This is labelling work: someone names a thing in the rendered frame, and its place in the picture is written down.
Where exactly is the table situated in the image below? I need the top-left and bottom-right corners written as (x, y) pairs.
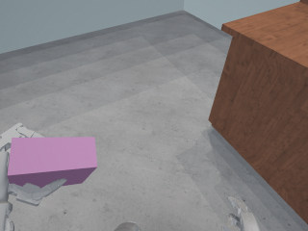
top-left (208, 0), bottom-right (308, 224)

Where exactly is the sponge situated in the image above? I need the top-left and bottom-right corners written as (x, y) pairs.
top-left (7, 137), bottom-right (97, 188)

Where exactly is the robot left forearm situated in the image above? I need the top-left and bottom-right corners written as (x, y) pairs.
top-left (0, 201), bottom-right (14, 231)

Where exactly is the robot left hand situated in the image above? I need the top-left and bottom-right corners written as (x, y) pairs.
top-left (0, 122), bottom-right (67, 207)

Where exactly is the robot right hand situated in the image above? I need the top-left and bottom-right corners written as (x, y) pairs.
top-left (223, 196), bottom-right (260, 231)

